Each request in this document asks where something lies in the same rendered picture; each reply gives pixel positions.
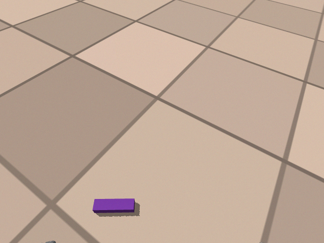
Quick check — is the carton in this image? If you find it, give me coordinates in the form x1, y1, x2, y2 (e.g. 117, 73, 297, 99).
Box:
93, 198, 135, 213

